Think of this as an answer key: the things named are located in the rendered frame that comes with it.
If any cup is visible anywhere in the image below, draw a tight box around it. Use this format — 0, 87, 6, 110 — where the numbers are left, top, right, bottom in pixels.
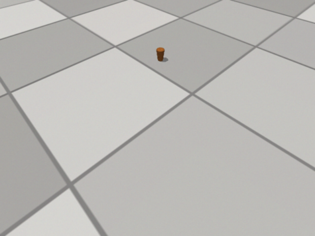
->
157, 48, 164, 61

